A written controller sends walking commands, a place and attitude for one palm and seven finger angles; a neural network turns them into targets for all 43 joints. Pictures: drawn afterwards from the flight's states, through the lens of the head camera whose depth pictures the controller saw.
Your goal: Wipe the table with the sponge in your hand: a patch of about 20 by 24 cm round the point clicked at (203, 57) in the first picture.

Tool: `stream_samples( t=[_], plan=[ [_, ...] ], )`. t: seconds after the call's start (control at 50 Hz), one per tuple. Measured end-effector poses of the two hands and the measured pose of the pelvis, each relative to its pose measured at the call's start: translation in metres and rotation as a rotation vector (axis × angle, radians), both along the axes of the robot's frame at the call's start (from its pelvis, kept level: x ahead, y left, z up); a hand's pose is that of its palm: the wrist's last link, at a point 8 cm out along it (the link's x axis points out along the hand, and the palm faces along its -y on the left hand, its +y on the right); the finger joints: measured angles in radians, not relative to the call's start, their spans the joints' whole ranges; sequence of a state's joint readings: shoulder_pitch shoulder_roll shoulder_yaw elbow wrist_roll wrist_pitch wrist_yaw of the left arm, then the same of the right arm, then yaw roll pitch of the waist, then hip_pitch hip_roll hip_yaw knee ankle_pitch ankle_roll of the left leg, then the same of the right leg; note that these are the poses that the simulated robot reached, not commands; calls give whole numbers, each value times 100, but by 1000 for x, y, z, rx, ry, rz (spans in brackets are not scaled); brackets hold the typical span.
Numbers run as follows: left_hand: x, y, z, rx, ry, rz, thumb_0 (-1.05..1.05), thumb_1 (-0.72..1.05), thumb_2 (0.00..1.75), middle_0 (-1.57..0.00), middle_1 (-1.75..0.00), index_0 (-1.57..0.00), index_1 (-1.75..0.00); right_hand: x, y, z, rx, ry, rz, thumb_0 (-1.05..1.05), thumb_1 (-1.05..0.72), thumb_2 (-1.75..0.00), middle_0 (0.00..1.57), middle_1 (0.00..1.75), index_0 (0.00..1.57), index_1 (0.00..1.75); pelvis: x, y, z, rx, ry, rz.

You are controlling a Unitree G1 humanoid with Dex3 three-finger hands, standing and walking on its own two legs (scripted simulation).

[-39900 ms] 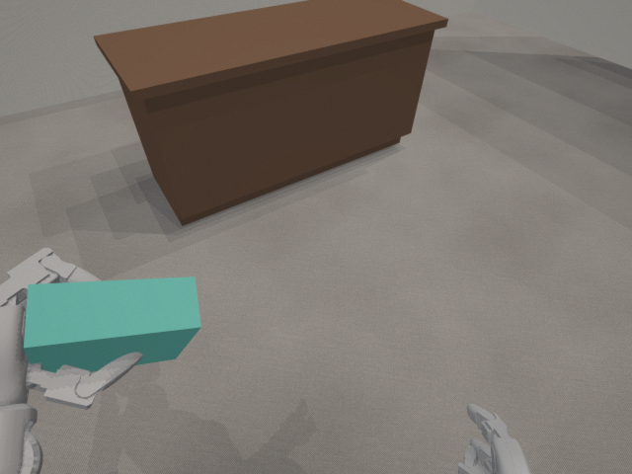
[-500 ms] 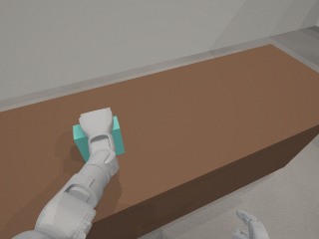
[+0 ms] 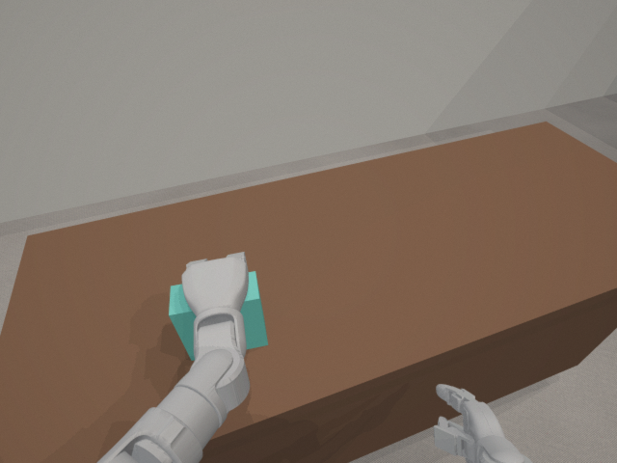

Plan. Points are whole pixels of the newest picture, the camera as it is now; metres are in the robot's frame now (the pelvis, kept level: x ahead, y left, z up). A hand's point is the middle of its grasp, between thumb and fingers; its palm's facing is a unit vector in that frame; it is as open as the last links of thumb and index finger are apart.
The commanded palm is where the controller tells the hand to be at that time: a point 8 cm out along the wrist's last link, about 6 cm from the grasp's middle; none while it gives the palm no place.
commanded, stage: wipe back along the third lane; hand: left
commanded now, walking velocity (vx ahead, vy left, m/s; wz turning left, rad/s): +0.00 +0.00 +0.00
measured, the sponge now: (225, 325) +0.33 +0.18 -0.03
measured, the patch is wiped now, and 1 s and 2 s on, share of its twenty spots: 1.00 1.00 1.00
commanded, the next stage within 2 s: slide back across to the middle lane in 1.52 s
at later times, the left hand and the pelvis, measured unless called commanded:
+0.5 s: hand (230, 331) +0.29 +0.15 +0.02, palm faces +0.00 -0.05 -1.00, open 9.7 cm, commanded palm +0.23 +0.13 +0.05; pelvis -0.01 -0.02 +0.00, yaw -1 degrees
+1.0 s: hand (231, 347) +0.27 +0.14 +0.02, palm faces +0.02 -0.08 -1.00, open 9.7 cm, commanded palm +0.20 +0.12 +0.04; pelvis -0.02 -0.02 +0.00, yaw -1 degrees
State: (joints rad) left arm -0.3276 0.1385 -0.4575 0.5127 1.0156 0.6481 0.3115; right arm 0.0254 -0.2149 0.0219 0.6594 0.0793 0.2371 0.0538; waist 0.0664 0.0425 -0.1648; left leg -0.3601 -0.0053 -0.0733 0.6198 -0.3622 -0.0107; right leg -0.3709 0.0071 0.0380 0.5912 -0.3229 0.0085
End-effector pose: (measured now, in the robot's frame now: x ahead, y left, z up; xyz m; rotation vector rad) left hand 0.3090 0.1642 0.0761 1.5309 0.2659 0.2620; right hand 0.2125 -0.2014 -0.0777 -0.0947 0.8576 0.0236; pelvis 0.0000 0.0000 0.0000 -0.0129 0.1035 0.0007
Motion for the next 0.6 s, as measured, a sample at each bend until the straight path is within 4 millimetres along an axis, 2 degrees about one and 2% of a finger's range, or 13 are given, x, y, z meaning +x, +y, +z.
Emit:
stream_samples(
  t=[0.38,0.6],
  plan=[
    [-28,-13,0,-24,10,17,2,-45,107,-71,-148,-72,-148,-20,-39,1,-11,-31,-49,1,-91,-90,20,30,20,30,-12,-20,1,15,-34,-12],
    [-49,-20,-1,-40,-2,0,2,-45,107,-71,-148,-72,-148,-12,-42,7,12,-82,-45,1,-91,-90,20,30,19,30,-13,-25,1,18,-54,-18]
  ],
)
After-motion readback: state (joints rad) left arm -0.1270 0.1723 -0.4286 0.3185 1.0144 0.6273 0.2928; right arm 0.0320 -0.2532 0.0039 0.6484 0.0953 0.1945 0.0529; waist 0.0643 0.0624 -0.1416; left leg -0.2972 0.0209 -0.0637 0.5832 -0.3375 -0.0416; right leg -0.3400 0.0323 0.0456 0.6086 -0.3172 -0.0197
